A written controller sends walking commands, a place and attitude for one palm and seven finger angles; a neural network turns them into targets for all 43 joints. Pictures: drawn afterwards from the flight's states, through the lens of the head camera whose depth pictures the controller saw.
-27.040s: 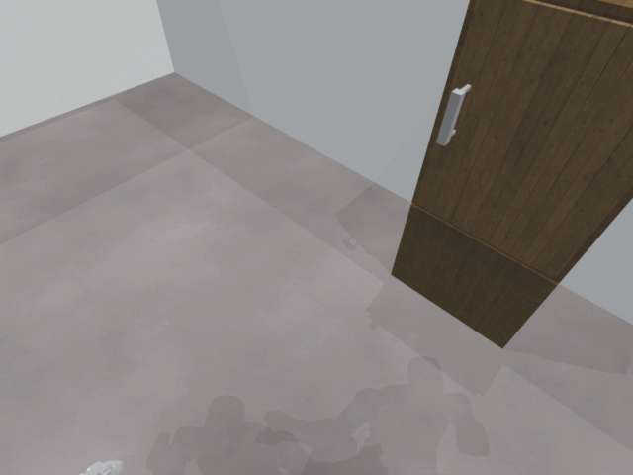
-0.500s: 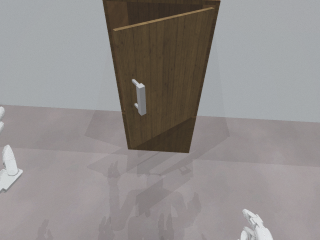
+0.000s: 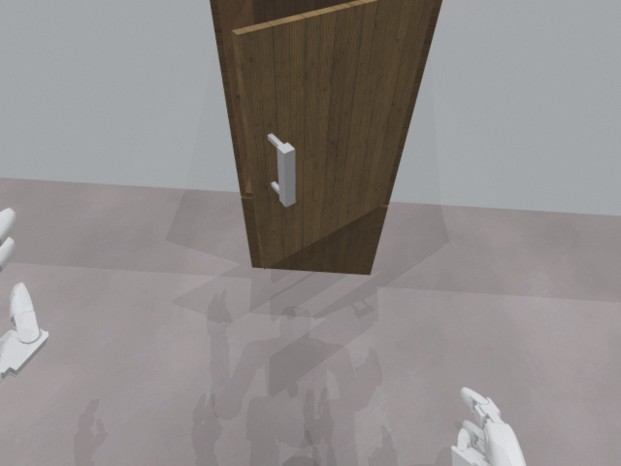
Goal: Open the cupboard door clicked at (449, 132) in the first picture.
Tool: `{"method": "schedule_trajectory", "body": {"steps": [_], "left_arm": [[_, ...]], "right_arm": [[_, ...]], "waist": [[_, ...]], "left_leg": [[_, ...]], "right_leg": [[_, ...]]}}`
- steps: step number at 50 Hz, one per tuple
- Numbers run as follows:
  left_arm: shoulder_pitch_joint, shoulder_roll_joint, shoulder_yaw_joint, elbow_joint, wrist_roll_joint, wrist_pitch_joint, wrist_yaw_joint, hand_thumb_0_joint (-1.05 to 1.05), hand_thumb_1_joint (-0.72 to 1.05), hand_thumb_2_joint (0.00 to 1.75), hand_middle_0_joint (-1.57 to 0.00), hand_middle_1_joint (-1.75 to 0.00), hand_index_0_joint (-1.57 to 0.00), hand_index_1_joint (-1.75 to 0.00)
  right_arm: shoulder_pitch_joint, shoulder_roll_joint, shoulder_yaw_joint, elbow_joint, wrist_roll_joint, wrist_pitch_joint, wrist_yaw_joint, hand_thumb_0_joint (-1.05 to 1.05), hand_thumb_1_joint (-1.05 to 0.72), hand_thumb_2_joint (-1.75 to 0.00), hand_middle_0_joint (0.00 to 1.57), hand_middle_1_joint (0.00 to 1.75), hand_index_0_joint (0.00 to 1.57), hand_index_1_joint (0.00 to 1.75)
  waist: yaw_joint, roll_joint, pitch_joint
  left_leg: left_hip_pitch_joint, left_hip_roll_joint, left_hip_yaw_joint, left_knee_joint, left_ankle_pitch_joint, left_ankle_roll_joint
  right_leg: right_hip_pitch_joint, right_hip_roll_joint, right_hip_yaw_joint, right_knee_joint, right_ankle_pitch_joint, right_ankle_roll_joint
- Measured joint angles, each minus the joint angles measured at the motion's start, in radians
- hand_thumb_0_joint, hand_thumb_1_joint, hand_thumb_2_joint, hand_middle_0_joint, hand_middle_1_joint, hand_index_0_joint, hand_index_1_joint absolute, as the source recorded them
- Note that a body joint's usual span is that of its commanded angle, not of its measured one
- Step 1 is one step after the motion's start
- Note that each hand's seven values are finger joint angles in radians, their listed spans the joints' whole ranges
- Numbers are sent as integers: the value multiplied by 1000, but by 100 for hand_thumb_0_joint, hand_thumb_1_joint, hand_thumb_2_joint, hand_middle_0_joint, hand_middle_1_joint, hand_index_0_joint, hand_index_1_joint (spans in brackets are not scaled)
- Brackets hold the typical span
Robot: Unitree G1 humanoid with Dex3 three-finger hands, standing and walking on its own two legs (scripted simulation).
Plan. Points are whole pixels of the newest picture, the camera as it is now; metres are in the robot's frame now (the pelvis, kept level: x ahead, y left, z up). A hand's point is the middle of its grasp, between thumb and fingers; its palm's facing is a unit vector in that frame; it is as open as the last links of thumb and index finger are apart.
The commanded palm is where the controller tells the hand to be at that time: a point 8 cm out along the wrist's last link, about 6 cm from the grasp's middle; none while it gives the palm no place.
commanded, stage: stop stepping back and stand still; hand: left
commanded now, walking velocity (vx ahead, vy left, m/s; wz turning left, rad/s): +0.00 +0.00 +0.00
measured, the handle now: (280, 170) +0.63 +0.10 -0.01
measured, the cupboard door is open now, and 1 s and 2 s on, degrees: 39 39 39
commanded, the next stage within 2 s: let the arm hang, fingers relaxed in 0.16 s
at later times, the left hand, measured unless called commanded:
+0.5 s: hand out of the picture +0.09 +0.21 -0.15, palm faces -0.02 -0.96 -0.28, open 7.4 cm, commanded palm none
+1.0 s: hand out of the picture -0.04 +0.19 -0.17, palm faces +0.08 -0.96 -0.26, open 7.4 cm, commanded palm none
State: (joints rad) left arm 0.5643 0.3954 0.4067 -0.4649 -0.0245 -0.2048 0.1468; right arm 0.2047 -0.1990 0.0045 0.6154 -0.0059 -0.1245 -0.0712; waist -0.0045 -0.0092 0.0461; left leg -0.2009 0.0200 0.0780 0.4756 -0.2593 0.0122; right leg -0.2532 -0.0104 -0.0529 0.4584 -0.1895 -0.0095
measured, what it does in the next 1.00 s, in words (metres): stands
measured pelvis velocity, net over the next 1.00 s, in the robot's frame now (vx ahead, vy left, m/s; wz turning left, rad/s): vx -0.02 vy -0.01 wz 0.05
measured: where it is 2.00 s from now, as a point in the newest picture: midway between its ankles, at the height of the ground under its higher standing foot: outside the picture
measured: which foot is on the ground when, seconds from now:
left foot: down 0.00-1.00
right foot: down 0.00-1.00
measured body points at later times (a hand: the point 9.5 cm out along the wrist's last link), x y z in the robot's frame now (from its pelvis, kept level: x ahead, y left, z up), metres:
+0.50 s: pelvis -0.02 +0.00 -0.01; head +0.00 -0.01 +0.44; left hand +0.09 +0.26 -0.13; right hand +0.09 -0.25 -0.14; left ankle +0.00 +0.11 -0.74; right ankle +0.04 -0.11 -0.74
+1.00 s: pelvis -0.02 -0.01 +0.00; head +0.00 -0.02 +0.45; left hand -0.04 +0.24 -0.15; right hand -0.03 -0.22 -0.17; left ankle +0.00 +0.11 -0.74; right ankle +0.04 -0.11 -0.74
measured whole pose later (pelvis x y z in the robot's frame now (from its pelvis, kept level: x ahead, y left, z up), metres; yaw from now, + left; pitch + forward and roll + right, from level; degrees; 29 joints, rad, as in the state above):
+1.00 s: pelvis -0.02 -0.01 +0.00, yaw +3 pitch -2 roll +0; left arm 0.26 0.19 0.02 1.14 0.02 0.01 0.03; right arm 0.29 -0.15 -0.01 1.12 -0.03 0.02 -0.02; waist 0.00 0.02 0.07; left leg -0.21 0.00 0.03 0.44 -0.20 0.01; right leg -0.25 -0.03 -0.10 0.44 -0.16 -0.02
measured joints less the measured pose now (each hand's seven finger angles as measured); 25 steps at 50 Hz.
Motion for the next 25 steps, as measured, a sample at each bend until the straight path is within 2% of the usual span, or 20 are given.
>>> {"method": "schedule_trajectory", "body": {"steps": [13,14,15,17,19,21,25], "left_arm": [[-15,-20,-15,10,8,12,5,2,88,90,-22,-30,-21,-30],[-39,-12,-38,64,18,-9,-5,2,88,90,-21,-30,-21,-30],[-89,-3,-80,159,32,-3,-32,1,89,90,-21,-30,-20,-30],[-198,-9,-172,404,50,72,-83,1,89,90,-21,-30,-20,-30],[-282,-39,-245,667,60,154,-112,0,89,90,-20,-30,-20,-30],[-329,-77,-305,898,67,213,-130,1,90,90,-20,-30,-19,-30],[-347,-163,-395,1219,64,261,-146,1,90,90,-20,-30,-19,-30]], "right_arm": [[-1,-4,-4,-2,-2,3,-7,1,-90,-90,20,30,20,30],[-4,-11,-11,24,0,-23,10,1,-90,-90,20,30,20,30],[-12,-27,-18,58,0,-28,33,1,-90,-90,20,30,20,30],[-41,-61,-21,124,-5,16,65,1,-90,-90,20,30,20,30],[-69,-78,-17,179,-14,62,79,1,-90,-90,20,30,20,30],[-81,-79,-13,217,-20,92,86,1,-90,-90,20,30,20,30],[-54,-59,-8,278,-26,127,85,1,-91,-90,20,30,20,30]], "waist": [[12,4,1],[10,13,-9],[13,25,-21],[14,49,-41],[5,63,-44],[-8,61,-34],[-29,22,6]], "left_leg": [[-4,-5,-3,-25,27,7],[-25,-7,-10,-9,25,8],[-49,-12,-18,14,20,11],[-86,-26,-27,51,10,18],[-105,-35,-26,78,0,23],[-107,-36,-22,91,-5,22],[-87,-33,-21,82,0,14]], "right_leg": [[7,-4,-4,-44,36,6],[-8,-6,-10,-33,34,6],[-28,-13,-18,-10,25,7],[-69,-31,-26,45,1,9],[-95,-42,-24,90,-19,11],[-103,-44,-19,112,-28,10],[-87,-40,-18,109,-26,2]]}}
